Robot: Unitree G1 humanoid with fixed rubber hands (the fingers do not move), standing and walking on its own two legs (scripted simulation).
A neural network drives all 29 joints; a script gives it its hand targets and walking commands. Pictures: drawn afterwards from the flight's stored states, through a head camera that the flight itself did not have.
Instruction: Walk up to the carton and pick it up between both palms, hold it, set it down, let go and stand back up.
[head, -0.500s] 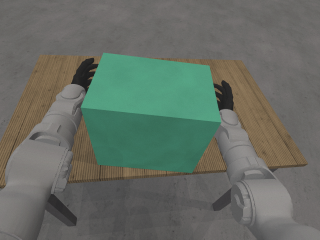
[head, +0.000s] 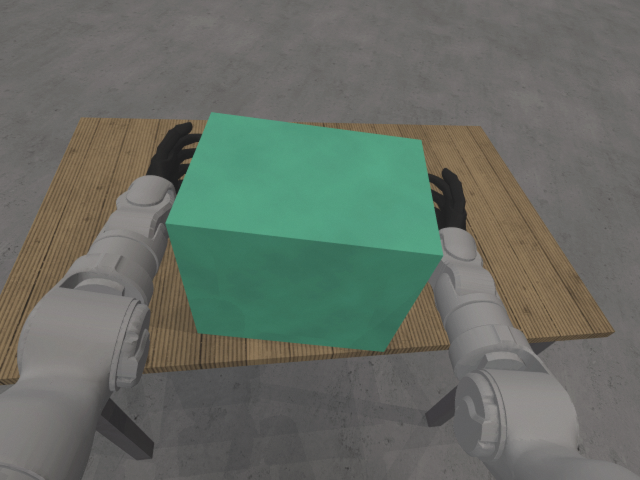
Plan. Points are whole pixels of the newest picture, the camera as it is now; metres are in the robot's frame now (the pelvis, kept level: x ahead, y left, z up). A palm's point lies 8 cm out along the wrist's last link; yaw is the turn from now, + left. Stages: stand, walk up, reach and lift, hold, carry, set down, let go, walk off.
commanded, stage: reach and lift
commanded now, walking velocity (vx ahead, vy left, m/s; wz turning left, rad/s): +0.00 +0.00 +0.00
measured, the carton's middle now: (304, 241) +0.42 -0.03 +0.06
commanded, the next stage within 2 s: none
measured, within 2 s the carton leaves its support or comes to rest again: leaves its support in 0.80 s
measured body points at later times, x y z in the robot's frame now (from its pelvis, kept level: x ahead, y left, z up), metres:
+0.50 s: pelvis +0.01 +0.00 +0.01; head +0.04 +0.03 +0.46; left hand +0.48 +0.15 +0.12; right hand +0.40 -0.21 +0.11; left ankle +0.01 +0.09 -0.74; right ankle +0.01 -0.12 -0.74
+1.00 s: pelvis +0.01 +0.00 +0.01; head +0.02 +0.02 +0.46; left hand +0.47 +0.14 +0.14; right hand +0.39 -0.22 +0.12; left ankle +0.01 +0.09 -0.74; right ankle +0.01 -0.12 -0.74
